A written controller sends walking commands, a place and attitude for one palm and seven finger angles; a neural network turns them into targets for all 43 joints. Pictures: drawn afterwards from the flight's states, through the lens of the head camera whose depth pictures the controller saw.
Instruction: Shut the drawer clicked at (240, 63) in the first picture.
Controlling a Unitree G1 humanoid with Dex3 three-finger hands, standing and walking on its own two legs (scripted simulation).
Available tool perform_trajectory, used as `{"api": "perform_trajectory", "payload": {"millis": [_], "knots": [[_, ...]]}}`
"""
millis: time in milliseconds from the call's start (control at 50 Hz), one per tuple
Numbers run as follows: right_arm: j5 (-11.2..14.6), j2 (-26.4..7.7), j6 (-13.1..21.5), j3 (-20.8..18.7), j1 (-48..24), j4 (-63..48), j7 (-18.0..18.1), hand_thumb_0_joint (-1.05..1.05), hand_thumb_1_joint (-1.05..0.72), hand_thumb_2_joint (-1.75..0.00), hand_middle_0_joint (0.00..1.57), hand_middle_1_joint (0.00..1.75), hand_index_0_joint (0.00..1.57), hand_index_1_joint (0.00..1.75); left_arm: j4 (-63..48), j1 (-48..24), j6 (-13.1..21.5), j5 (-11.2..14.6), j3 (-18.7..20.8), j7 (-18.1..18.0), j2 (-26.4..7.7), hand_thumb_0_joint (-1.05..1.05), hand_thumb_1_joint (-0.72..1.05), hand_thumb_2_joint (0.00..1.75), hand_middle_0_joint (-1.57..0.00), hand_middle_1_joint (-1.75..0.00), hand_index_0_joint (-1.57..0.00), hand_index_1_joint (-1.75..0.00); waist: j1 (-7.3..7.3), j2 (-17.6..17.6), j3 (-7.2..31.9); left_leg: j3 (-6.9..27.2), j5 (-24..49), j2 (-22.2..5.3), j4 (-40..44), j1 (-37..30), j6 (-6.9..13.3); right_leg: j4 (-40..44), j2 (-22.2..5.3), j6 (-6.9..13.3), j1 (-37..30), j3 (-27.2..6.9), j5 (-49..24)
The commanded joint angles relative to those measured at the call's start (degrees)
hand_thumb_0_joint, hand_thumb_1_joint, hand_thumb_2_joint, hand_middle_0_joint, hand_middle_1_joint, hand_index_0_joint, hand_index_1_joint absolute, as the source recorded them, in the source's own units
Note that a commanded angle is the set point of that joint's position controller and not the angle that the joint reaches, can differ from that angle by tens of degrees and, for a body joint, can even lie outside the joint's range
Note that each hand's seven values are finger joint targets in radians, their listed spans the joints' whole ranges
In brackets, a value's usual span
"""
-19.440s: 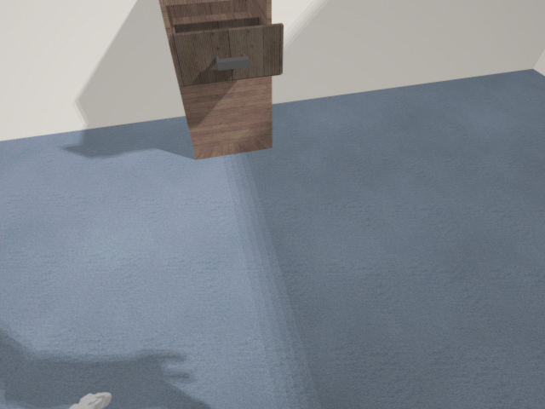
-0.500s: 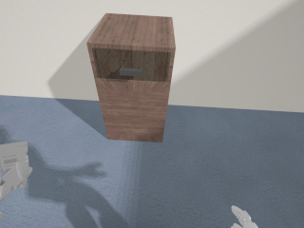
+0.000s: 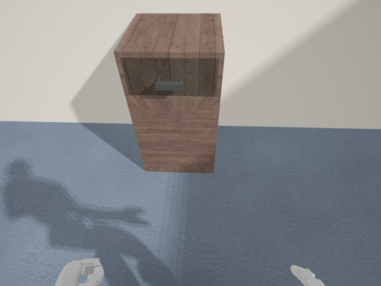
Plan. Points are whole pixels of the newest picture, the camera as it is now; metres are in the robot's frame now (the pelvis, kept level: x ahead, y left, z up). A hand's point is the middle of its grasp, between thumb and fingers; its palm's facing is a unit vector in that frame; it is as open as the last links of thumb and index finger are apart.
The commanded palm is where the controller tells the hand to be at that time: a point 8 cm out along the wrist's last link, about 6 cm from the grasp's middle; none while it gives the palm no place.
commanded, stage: let the arm hang, fingers relaxed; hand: left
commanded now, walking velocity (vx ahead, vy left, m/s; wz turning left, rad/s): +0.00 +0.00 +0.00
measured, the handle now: (170, 82) +0.90 +0.13 -0.06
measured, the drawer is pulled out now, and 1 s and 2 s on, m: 0.00 0.00 0.00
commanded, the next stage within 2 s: look to check the result in 0.90 s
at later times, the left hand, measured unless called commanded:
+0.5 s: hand out of the picture -0.03 +0.21 -0.16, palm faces +0.00 -0.97 -0.26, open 6.5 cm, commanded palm none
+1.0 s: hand out of the picture +0.04 +0.18 -0.16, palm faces -0.01 -0.98 -0.22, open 7.3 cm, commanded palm none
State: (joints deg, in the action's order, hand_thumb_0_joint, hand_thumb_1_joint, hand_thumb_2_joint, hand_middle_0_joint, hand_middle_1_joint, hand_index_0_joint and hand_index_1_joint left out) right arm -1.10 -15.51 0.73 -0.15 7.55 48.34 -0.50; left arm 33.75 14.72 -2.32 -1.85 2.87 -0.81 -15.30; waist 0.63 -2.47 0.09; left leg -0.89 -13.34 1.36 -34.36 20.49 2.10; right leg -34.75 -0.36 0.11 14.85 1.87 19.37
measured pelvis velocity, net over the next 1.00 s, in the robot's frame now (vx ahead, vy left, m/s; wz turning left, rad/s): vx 0.01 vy -0.01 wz -0.01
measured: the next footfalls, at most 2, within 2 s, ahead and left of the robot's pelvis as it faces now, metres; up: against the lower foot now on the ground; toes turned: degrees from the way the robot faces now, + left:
none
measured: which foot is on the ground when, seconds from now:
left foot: down 0.00-1.00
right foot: down 0.00-1.00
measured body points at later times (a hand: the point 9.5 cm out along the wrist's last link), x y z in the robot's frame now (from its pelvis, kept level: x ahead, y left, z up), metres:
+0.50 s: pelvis -0.01 +0.00 +0.01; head +0.01 -0.01 +0.46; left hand -0.03 +0.26 -0.14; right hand -0.01 -0.24 -0.15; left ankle +0.05 +0.10 -0.73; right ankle -0.01 -0.12 -0.73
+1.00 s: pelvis +0.01 -0.01 +0.02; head +0.02 -0.01 +0.47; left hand +0.05 +0.23 -0.14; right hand +0.02 -0.25 -0.14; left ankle +0.05 +0.10 -0.73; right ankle -0.01 -0.12 -0.73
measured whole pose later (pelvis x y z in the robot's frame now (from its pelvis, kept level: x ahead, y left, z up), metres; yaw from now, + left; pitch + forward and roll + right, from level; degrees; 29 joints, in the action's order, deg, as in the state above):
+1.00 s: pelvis +0.01 -0.01 +0.02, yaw -1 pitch -2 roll +0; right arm -0.9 -11.0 0.0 -1.0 12.4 65.4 1.6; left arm 64.5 11.6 0.5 -0.6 0.6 -1.2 -10.9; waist 0.8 -0.6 -2.9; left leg -1.1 -8.4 0.3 -22.8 12.6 1.1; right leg -22.2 0.9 1.0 7.0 1.4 13.5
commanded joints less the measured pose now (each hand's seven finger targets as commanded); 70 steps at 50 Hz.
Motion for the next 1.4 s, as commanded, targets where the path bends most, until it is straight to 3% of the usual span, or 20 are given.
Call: {"api": "perform_trajectory", "payload": {"millis": [0, 60, 120, 160, 240, 380, 520, 640, 720, 760, 880, 1380], "knots": [[-0.6, -6.3, -0.2, -1.5, -0.1, -0.7, 0.7, 0.0, -0.9, -0.9, 0.2, 0.3, 0.2, 0.3, 6.9, -0.4, 2.1, 0.7, -0.1, 0.0, -7.1, 0.0, 0.9, 0.9, -0.96, -1.12, -0.96, -1.12, -0.5, -0.7, -0.8, 8.7, 4.7, -6.3, 11.2, -3.6, 1.2, 10.8, -4.6, 2.6, 0.1, -6.4, -2.5], [-0.3, -4.8, -0.5, -1.1, 1.7, 3.0, 1.2, 0.0, -0.9, -0.9, 0.2, 0.3, 0.2, 0.3, 14.9, 1.1, 2.2, 0.9, -0.9, 0.0, -6.0, 0.0, 0.9, 0.9, -0.84, -0.99, -0.84, -0.99, -0.74, -2.9, -0.1, 8.8, 0.0, -6.3, 13.6, -4.1, 0.9, 13.4, -4.4, 2.5, -2.4, -6.1, -1.2], [-0.3, -3.9, -0.7, -1.4, 3.7, 6.0, 1.8, 0.0, -0.9, -0.9, 0.2, 0.3, 0.2, 0.3, 20.3, 2.6, 2.5, 0.9, -0.4, -0.1, -4.9, 0.0, 0.9, 0.9, -0.72, -0.86, -0.72, -0.86, -0.73, -7.3, 0.9, 8.3, -2.4, -6.4, 14.5, -5.7, 0.8, 15.2, -4.4, 3.1, -3.6, -6.0, -1.9], [0.0, -4.4, -0.6, -1.8, 5.2, 7.7, 2.0, 0.0, -0.9, -0.9, 0.2, 0.3, 0.2, 0.3, 22.7, 2.4, 2.8, 1.1, -0.6, 0.0, -5.7, 0.0, 0.9, 0.9, -0.64, -0.78, -0.64, -0.78, -0.49, -3.7, 2.0, 8.4, -0.9, -6.8, 14.2, -7.4, 0.8, 16.1, -4.6, 3.3, -4.1, -5.8, -2.8], [0.3, -4.7, -0.7, -2.0, 7.3, 10.8, 2.1, 0.0, -0.9, -0.9, 0.2, 0.3, 0.2, 0.3, 26.6, 2.4, 2.9, 1.3, -1.3, -0.1, -5.5, 0.0, 0.9, 0.9, -0.48, -0.6, -0.48, -0.6, -0.23, 0.0, -1.2, 8.3, -0.4, -7.1, 15.0, -8.2, 0.8, 17.4, -4.7, 3.4, -2.2, -5.3, -1.9], [0.2, -3.8, -0.8, -2.1, 9.0, 13.5, 2.2, 0.0, -0.9, -0.9, 0.2, 0.3, 0.2, 0.3, 29.9, 3.3, 2.8, 1.3, -1.5, -0.5, -4.8, 0.0, 0.9, 0.9, -0.2, -0.3, -0.2, -0.3, -0.33, 3.2, -3.3, 7.9, -2.7, -7.0, 16.5, -8.2, 0.9, 17.8, -4.9, 3.2, -1.0, -5.2, 0.5], [0.0, -2.5, -0.7, -2.1, 8.7, 14.6, 2.1, 0.0, -0.9, -0.9, 0.2, 0.3, 0.2, 0.3, 30.0, 2.3, 2.9, 1.2, -1.4, -0.7, -4.0, 0.0, 0.9, 0.9, -0.2, -0.3, -0.2, -0.3, -0.2, 3.5, -4.7, 6.9, -1.3, -6.6, 16.3, -8.2, 0.6, 17.9, -5.0, 3.0, 0.3, -5.6, 0.6], [0.1, -2.1, -0.2, -2.1, 8.1, 14.7, 2.2, 0.0, -0.9, -0.9, 0.2, 0.3, 0.2, 0.3, 29.3, 1.3, 3.2, 1.1, -1.2, -0.9, -3.7, 0.0, 0.9, 0.9, -0.2, -0.3, -0.2, -0.3, -0.46, 2.4, -3.3, 6.7, 4.4, -6.9, 15.8, -9.2, 0.5, 17.0, -5.0, 2.7, -1.9, -5.4, -4.5], [0.0, -1.6, -0.1, -1.9, 7.6, 14.9, 2.2, 0.0, -0.9, -0.9, 0.2, 0.3, 0.2, 0.3, 29.1, 0.4, 3.1, 1.2, -1.0, -0.8, -3.2, 0.0, 0.9, 0.9, -0.2, -0.3, -0.2, -0.3, -0.4, 0.3, -3.8, 6.9, 3.4, -7.1, 16.6, -8.7, 0.4, 17.2, -5.0, 2.6, -2.2, -5.3, -4.3], [0.0, -2.1, 0.0, -2.1, 7.5, 14.8, 2.2, 0.0, -0.9, -0.9, 0.2, 0.3, 0.2, 0.3, 28.9, -0.3, 3.4, 1.1, -0.9, -0.8, -3.5, 0.0, 0.9, 0.9, -0.2, -0.3, -0.2, -0.3, -0.25, 2.2, -3.3, 6.6, 5.7, -7.1, 15.9, -9.5, 0.3, 17.4, -5.2, 2.6, -2.7, -5.4, -5.8], [0.1, -2.6, 0.2, -2.1, 6.9, 14.9, 2.3, 0.0, -0.9, -0.9, 0.2, 0.3, 0.2, 0.3, 28.6, -1.0, 3.6, 1.2, -0.6, -0.8, -3.9, 0.0, 0.9, 0.9, -0.2, -0.3, -0.2, -0.3, -0.11, 2.1, -2.1, 6.0, 8.6, -7.2, 15.4, -11.1, 0.1, 17.8, -5.4, 2.6, -3.7, -5.6, -8.2], [0.2, -6.3, 0.1, -2.1, 3.2, 15.1, 2.2, 0.0, -0.9, -0.9, 0.2, 0.3, 0.2, 0.3, 29.5, -2.9, 3.9, 1.4, -0.8, -0.6, -7.2, 0.0, 0.9, 0.9, -0.2, -0.3, -0.2, -0.3, -0.12, 2.2, -2.3, 6.0, 9.3, -7.6, 16.2, -13.5, -0.2, 20.0, -5.9, 2.5, -4.5, -6.2, -9.3]]}}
